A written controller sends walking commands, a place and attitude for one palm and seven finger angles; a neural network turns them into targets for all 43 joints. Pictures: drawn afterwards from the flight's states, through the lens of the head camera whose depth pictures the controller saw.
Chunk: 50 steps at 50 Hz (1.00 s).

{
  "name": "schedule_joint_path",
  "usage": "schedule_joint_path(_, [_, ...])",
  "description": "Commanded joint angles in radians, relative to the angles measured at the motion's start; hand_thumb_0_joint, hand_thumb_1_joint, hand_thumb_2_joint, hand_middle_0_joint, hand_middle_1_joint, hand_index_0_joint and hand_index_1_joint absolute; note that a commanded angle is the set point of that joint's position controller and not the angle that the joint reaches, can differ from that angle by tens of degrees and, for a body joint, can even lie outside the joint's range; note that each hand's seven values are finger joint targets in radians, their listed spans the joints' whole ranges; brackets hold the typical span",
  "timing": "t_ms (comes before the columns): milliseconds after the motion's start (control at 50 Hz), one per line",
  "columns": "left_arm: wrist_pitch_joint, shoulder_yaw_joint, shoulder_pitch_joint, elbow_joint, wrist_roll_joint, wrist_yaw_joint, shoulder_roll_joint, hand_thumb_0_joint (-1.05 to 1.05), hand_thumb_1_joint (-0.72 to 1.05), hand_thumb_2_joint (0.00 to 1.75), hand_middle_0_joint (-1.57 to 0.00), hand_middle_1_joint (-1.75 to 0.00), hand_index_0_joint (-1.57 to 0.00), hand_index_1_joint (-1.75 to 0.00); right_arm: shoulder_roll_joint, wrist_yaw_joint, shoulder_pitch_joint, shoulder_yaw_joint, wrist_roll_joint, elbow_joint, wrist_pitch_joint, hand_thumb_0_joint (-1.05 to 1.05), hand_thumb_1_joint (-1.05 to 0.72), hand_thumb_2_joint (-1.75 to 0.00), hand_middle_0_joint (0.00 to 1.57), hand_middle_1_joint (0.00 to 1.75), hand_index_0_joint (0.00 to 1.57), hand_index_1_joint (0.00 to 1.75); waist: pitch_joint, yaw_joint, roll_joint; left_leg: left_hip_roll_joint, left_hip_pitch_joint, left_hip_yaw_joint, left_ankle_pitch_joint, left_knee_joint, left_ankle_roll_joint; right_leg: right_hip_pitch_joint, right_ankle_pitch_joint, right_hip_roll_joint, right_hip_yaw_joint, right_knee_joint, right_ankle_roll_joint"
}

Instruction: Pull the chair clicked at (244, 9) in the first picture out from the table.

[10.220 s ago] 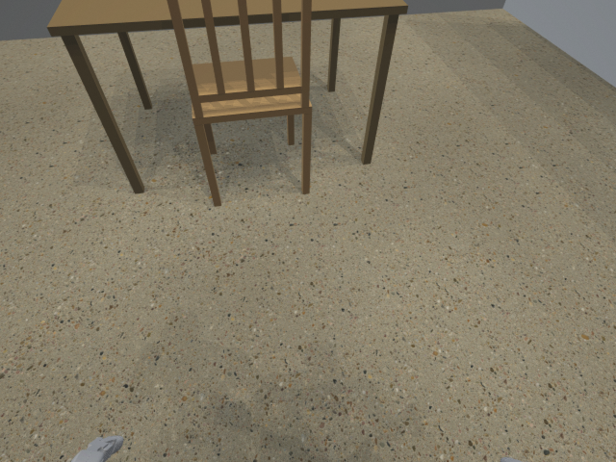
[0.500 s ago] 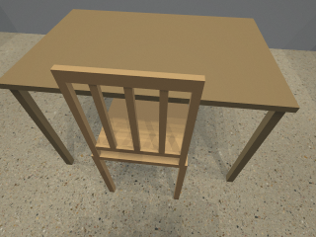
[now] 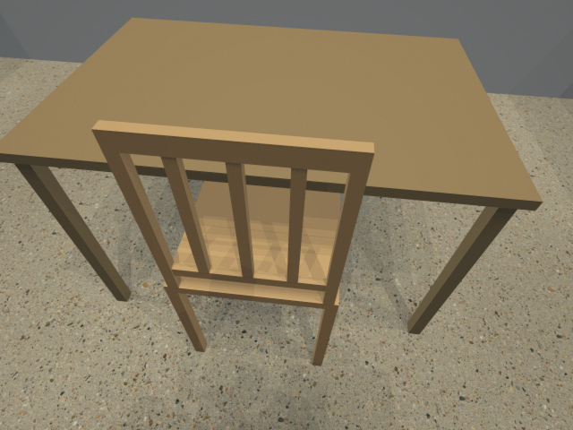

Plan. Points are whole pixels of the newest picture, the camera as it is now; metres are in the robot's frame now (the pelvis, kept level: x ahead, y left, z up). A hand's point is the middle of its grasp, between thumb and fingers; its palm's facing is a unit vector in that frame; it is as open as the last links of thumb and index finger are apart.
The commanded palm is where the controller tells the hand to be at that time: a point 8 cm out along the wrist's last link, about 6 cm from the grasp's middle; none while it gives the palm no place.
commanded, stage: raise the hand toward the chair's back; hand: left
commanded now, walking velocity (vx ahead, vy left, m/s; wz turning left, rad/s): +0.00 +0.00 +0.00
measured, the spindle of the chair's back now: (242, 227) +0.48 +0.12 -0.05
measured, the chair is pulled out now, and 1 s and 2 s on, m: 0.00 0.00 0.00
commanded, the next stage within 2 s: none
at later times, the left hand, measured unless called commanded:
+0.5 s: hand out of the picture +0.12 +0.18 -0.09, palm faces +0.05 -1.00 -0.05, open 10.1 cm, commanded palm +0.12 +0.22 -0.06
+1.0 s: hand (159, 400) +0.17 +0.19 -0.06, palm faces -0.02 -1.00 -0.06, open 14.5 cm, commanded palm +0.14 +0.24 -0.05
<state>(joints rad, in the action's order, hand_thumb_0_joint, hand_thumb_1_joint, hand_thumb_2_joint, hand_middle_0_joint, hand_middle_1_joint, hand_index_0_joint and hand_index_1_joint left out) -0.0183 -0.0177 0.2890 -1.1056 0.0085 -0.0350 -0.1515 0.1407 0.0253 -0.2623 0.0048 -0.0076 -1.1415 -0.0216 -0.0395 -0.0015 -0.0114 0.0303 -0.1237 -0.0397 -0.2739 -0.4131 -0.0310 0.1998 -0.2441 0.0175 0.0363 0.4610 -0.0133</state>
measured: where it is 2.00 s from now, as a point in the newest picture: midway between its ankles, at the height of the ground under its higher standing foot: outside the picture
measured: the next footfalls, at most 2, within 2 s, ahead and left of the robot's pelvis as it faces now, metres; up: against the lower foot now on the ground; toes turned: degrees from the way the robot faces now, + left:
none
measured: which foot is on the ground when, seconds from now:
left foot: down 0.00-1.00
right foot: down 0.00-1.00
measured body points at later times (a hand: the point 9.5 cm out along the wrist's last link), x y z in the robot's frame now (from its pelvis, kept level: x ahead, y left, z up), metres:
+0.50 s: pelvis -0.04 -0.03 -0.11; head +0.04 -0.01 +0.33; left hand +0.12 +0.23 -0.09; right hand +0.23 -0.25 -0.15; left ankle -0.03 +0.10 -0.74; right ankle +0.00 -0.13 -0.74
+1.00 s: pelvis -0.04 -0.02 -0.11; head +0.05 -0.01 +0.34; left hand +0.17 +0.24 -0.05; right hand +0.14 -0.28 -0.18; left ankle -0.03 +0.10 -0.74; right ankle +0.00 -0.13 -0.74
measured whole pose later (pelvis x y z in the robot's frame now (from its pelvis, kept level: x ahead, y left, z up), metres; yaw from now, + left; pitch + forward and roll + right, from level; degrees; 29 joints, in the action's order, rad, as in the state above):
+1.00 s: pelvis -0.04 -0.02 -0.11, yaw +3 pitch +17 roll -2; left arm -0.41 0.22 0.38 0.04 -0.31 0.35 -0.27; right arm 0.27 0.05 -0.23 -0.04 0.04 -0.58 -0.24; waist 0.12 -0.02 0.01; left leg 0.01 -0.97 0.05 -0.56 -1.24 0.00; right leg 0.98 -0.51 0.00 -0.06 1.19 0.01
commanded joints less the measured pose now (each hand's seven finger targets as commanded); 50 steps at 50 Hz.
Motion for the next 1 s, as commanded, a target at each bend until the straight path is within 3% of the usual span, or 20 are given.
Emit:
schedule_joint_path(0, [-0.081,0.066,-0.270,1.213,-0.155,-0.041,-0.203,0.00,0.85,0.88,-0.20,-0.29,-0.20,-0.29,0.249,0.079,0.022,-0.042,0.060,0.367,-0.241,0.00,-0.90,-0.90,0.20,0.30,0.20,0.30,0.203,-0.059,0.170,-0.049,0.065,-0.001,0.302,0.038,-0.003,0.021,0.068,-0.049,-0.060,0.013,0.051])
schedule_joint_path(40, [0.011,-0.028,-0.024,0.996,-0.157,-0.062,-0.006,0.00,0.81,0.86,-0.19,-0.29,-0.19,-0.29,0.222,0.065,0.028,-0.033,0.064,0.331,-0.268,0.00,-0.90,-0.90,0.20,0.30,0.20,0.30,0.063,-0.073,0.087,-0.055,-0.083,0.039,0.199,0.037,0.009,0.062,0.073,-0.032,-0.084,-0.014,0.045])
schedule_joint_path(60, [0.013,-0.027,0.009,1.015,-0.165,-0.045,0.013,0.00,0.78,0.85,-0.19,-0.28,-0.19,-0.28,0.236,0.060,0.029,-0.035,0.063,0.354,-0.281,0.00,-0.90,-0.90,0.20,0.30,0.20,0.30,0.013,-0.098,-0.018,-0.044,-0.146,0.058,0.138,0.003,0.001,0.117,0.055,-0.043,-0.116,-0.002,0.034])
schedule_joint_path(100, [-0.089,0.041,-0.061,1.091,-0.147,-0.023,-0.054,0.00,0.74,0.83,-0.18,-0.27,-0.18,-0.27,0.255,0.050,0.026,-0.056,0.027,0.429,-0.335,0.00,-0.90,-0.90,0.20,0.30,0.20,0.30,0.085,-0.103,-0.128,-0.027,-0.210,0.085,0.099,-0.089,-0.002,0.210,0.003,-0.040,-0.139,0.072,0.020])
schedule_joint_path(120, [-0.133,0.077,-0.020,1.064,-0.133,-0.009,-0.076,0.00,0.71,0.82,-0.18,-0.27,-0.18,-0.27,0.254,0.039,0.038,-0.067,0.008,0.460,-0.349,0.00,-0.90,-0.90,0.20,0.30,0.20,0.30,0.128,-0.083,-0.146,-0.016,-0.269,0.089,0.083,-0.137,0.003,0.260,-0.025,-0.041,-0.146,0.122,0.019])
schedule_joint_path(140, [-0.172,0.105,0.123,0.996,-0.140,0.022,-0.066,0.00,0.69,0.81,-0.18,-0.27,-0.18,-0.27,0.242,0.022,0.068,-0.076,0.003,0.499,-0.353,0.00,-0.90,-0.90,0.20,0.30,0.20,0.30,0.159,-0.027,-0.162,-0.011,-0.331,0.087,0.070,-0.176,0.014,0.285,-0.058,-0.040,-0.150,0.171,0.024])
schedule_joint_path(160, [-0.212,0.141,0.258,0.929,-0.158,0.064,-0.074,0.00,0.67,0.80,-0.18,-0.26,-0.18,-0.26,0.232,-0.001,0.094,-0.080,0.009,0.539,-0.353,0.00,-0.90,-0.90,0.20,0.30,0.20,0.30,0.170,0.019,-0.117,0.000,-0.383,0.075,0.072,-0.210,0.027,0.283,-0.062,-0.042,-0.145,0.212,0.037])
schedule_joint_path(200, [-0.336,0.143,0.363,0.953,-0.214,0.174,-0.035,0.00,0.62,0.78,-0.17,-0.26,-0.17,-0.26,0.223,-0.042,0.121,-0.091,0.003,0.599,-0.349,0.00,-0.90,-0.90,0.20,0.30,0.20,0.30,0.237,0.065,-0.111,0.007,-0.477,0.051,0.071,-0.328,0.039,0.327,-0.033,-0.029,-0.126,0.332,0.048])
schedule_joint_path(260, [-0.525,0.269,0.425,0.931,-0.255,0.335,-0.118,0.00,0.55,0.75,-0.16,-0.25,-0.16,-0.25,0.223,-0.086,0.143,-0.111,0.007,0.654,-0.331,0.00,-0.90,-0.90,0.20,0.30,0.20,0.30,0.285,0.091,-0.063,0.021,-0.642,0.036,0.074,-0.488,0.051,0.384,0.073,-0.012,-0.062,0.487,0.062])
schedule_joint_path(300, [-0.625,0.280,0.323,1.038,-0.252,0.407,-0.175,0.00,0.50,0.73,-0.16,-0.24,-0.16,-0.24,0.233,-0.098,0.175,-0.116,0.002,0.707,-0.321,0.00,-0.90,-0.90,0.20,0.30,0.20,0.30,0.313,0.076,0.009,0.021,-0.724,0.027,0.019,-0.577,0.042,0.478,0.014,-0.010,-0.031,0.562,0.061])
schedule_joint_path(380, [-0.598,0.285,0.132,1.315,-0.284,0.392,-0.218,0.00,0.41,0.69,-0.15,-0.22,-0.15,-0.22,0.240,-0.071,0.173,-0.117,0.012,0.794,-0.297,0.00,-0.90,-0.90,0.20,0.30,0.20,0.30,0.375,0.032,0.083,0.006,-0.730,0.036,-0.090,-0.646,0.018,0.595,-0.194,-0.022,0.000,0.567,0.045])
schedule_joint_path(420, [-0.595,0.253,0.049,1.462,-0.312,0.377,-0.210,0.00,0.36,0.67,-0.15,-0.22,-0.15,-0.22,0.239,-0.045,0.141,-0.104,0.018,0.799,-0.305,0.00,-0.90,-0.90,0.20,0.30,0.20,0.30,0.406,-0.008,0.143,0.001,-0.694,0.063,-0.074,-0.676,0.006,0.611,-0.169,-0.028,0.000,0.564,0.041])
schedule_joint_path(460, [-0.610,0.228,-0.075,1.573,-0.329,0.383,-0.232,0.00,0.32,0.65,-0.14,-0.21,-0.14,-0.21,0.253,-0.014,0.117,-0.089,0.018,0.781,-0.314,0.00,-0.90,-0.90,0.20,0.30,0.20,0.30,0.411,-0.054,0.126,-0.004,-0.686,0.084,-0.084,-0.717,-0.006,0.659,-0.182,-0.042,0.000,0.575,0.037])
schedule_joint_path(500, [-0.591,0.181,-0.008,1.546,-0.319,0.403,-0.198,0.00,0.27,0.63,-0.14,-0.20,-0.14,-0.20,0.250,0.004,0.080,-0.088,0.020,0.741,-0.324,0.00,-0.90,-0.90,0.20,0.30,0.20,0.30,0.464,-0.064,0.112,-0.010,-0.659,0.091,0.014,-0.739,-0.013,0.630,-0.058,-0.040,-0.015,0.589,0.034])
schedule_joint_path(560, [-0.506,0.193,-0.005,1.408,-0.306,0.453,-0.213,0.00,0.20,0.60,-0.13,-0.19,-0.13,-0.19,0.255,0.026,0.085,-0.080,0.034,0.710,-0.312,0.00,-0.90,-0.90,0.20,0.30,0.20,0.30,0.428,-0.079,0.043,-0.018,-0.720,0.093,-0.009,-0.769,-0.013,0.631,-0.069,-0.042,-0.012,0.580,0.026])
schedule_joint_path(660, [-0.285,0.325,0.161,1.254,-0.323,0.469,-0.254,0.00,0.08,0.55,-0.12,-0.17,-0.12,-0.17,0.235,0.046,0.152,-0.084,0.060,0.743,-0.258,0.00,-0.90,-0.90,0.20,0.30,0.20,0.30,0.475,0.016,-0.055,-0.008,-0.765,0.082,-0.035,-0.697,-0.004,0.494,-0.131,-0.024,-0.005,0.530,0.013])
schedule_joint_path(700, [-0.257,0.381,0.141,1.344,-0.345,0.442,-0.280,0.00,0.04,0.53,-0.11,-0.16,-0.11,-0.16,0.215,0.045,0.162,-0.080,0.058,0.765,-0.247,0.00,-0.90,-0.90,0.20,0.30,0.20,0.30,0.547,0.043,-0.048,-0.001,-0.744,0.080,0.008,-0.681,0.002,0.424,-0.072,-0.010,0.002,0.529,0.002])
schedule_joint_path(760, [-0.295,0.412,0.120,1.396,-0.362,0.382,-0.283,0.00,-0.03,0.50,-0.11,-0.15,-0.11,-0.15,0.194,0.040,0.161,-0.074,0.044,0.760,-0.253,0.00,-0.90,-0.90,0.20,0.30,0.20,0.30,0.527,0.055,-0.024,0.000,-0.731,0.088,0.040,-0.670,0.009,0.428,-0.014,-0.026,-0.020,0.547,0.007])
schedule_joint_path(880, [-0.444,0.277,0.066,1.331,-0.333,0.378,-0.215,0.00,-0.17,0.44,-0.09,-0.13,-0.09,-0.13,0.217,0.028,0.132,-0.071,0.035,0.728,-0.282,0.00,-0.90,-0.90,0.20,0.30,0.20,0.30,0.364,-0.021,-0.010,-0.005,-0.759,0.092,-0.080,-0.662,0.012,0.598,-0.201,-0.034,-0.036,0.529,0.017])
schedule_joint_path(980, [-0.427,0.273,0.055,1.307,-0.332,0.418,-0.257,0.00,-0.29,0.39,-0.08,-0.11,-0.08,-0.11,0.241,0.048,0.119,-0.074,0.051,0.746,-0.294,0.00,-0.90,-0.90,0.20,0.30,0.20,0.30,0.353,-0.021,0.025,-0.005,-0.753,0.090,-0.167,-0.634,0.006,0.602,-0.342,-0.027,-0.014,0.482,0.021])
